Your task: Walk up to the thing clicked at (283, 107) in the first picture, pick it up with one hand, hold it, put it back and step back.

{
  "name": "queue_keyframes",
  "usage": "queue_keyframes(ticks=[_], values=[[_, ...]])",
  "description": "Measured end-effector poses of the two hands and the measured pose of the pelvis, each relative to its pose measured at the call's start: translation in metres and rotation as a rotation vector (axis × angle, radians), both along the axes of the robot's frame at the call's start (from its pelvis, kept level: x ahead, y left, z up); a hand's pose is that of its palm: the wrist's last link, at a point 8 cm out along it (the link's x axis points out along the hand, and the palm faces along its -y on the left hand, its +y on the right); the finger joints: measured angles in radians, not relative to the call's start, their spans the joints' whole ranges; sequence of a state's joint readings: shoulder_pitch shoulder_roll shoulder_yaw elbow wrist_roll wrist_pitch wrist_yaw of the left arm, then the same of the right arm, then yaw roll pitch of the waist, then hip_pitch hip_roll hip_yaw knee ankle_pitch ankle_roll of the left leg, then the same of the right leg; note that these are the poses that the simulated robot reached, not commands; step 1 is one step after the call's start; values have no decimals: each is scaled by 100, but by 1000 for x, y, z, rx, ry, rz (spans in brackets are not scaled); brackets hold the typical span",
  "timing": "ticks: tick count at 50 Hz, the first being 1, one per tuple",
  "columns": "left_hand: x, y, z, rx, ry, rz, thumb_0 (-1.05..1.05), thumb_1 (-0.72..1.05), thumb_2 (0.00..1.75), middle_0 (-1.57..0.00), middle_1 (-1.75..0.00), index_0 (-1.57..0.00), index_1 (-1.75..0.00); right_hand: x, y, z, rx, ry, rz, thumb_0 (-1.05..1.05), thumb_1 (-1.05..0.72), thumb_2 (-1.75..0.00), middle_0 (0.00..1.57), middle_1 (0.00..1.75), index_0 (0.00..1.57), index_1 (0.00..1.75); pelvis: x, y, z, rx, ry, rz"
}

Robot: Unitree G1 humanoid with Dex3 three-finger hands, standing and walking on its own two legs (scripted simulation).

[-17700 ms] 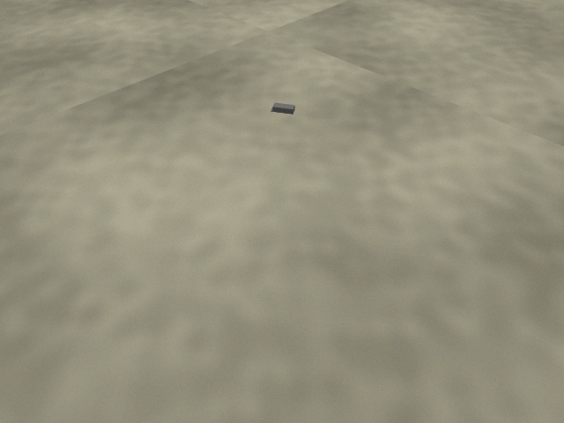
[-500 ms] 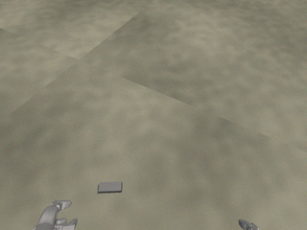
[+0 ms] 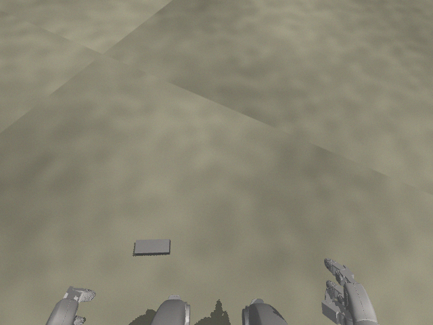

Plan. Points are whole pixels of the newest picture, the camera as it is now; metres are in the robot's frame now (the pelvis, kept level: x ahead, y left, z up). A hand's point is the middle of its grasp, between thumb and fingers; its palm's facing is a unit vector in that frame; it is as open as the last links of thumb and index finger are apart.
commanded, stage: rise first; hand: left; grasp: from above
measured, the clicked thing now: (153, 247) +0.43 +0.25 -0.67
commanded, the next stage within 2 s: none
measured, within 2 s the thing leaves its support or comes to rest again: neither
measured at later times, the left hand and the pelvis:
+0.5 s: hand (105, 300) +0.20 +0.28 -0.30, palm faces -0.42 -0.55 -0.72, open 13.9 cm; pelvis -0.05 -0.01 -0.15, yaw -1 degrees
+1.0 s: hand (122, 266) +0.31 +0.30 -0.45, palm faces -0.48 -0.13 -0.87, open 13.9 cm; pelvis -0.09 +0.00 -0.30, yaw -5 degrees
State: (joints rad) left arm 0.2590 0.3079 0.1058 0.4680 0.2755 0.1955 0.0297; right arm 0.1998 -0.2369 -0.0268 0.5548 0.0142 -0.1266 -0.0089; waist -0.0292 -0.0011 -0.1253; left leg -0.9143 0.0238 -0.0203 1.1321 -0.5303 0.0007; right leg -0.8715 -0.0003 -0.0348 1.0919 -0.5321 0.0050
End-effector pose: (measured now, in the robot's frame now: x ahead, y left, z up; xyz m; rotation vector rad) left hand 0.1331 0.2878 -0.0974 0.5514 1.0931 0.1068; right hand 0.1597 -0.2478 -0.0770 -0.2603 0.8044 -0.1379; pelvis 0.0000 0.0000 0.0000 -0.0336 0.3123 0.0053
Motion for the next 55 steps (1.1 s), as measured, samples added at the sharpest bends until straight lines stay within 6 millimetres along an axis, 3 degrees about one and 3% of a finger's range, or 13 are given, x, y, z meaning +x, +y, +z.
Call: queue_keyframes(ticks=[8,13,17,23,32,38,47,55], values=[[-4,1,-16,39,-3,-46,-1,-57,97,-11,-105,-11,-105,10,8,-20,13,-43,36,1,-94,-91,20,30,21,30,-6,0,-23,-7,50,3],[4,7,-43,91,2,-123,-1,-57,97,-11,-106,-11,-105,9,6,-45,8,-52,67,1,-94,-91,21,30,21,30,-15,-2,-47,-6,97,4],[20,13,-78,152,-15,-217,-1,-56,97,-11,-105,-11,-105,6,-2,-78,-6,-42,89,1,-93,-91,21,30,21,30,-25,-4,-77,-2,150,1],[59,16,-130,254,-99,-385,-1,-53,96,-14,-103,-13,-103,-10,-18,-144,-26,21,90,1,-93,-91,21,30,21,30,-42,-8,-132,-1,227,-10],[111,15,-201,392,-172,-596,-1,-48,95,-16,-100,-16,-100,-63,-32,-248,-16,194,56,1,-92,-91,20,30,20,30,-70,-11,-210,-8,287,-31],[138,16,-242,455,-206,-717,0,-44,95,-17,-98,-16,-98,-114,-33,-298,-12,336,22,1,-90,-90,20,30,20,30,-85,-10,-252,-19,293,-44],[172,16,-285,526,-249,-852,0,-46,99,-13,-98,-12,-98,-178,-32,-329,-37,502,-50,1,-88,-90,20,30,21,30,-95,-2,-292,-48,284,-59],[195,15,-313,569,-264,-927,0,-50,103,-10,-97,-9,-98,-202,-30,-338,-64,585,-79,1,-89,-90,20,30,21,30,-94,3,-313,-66,284,-64]])
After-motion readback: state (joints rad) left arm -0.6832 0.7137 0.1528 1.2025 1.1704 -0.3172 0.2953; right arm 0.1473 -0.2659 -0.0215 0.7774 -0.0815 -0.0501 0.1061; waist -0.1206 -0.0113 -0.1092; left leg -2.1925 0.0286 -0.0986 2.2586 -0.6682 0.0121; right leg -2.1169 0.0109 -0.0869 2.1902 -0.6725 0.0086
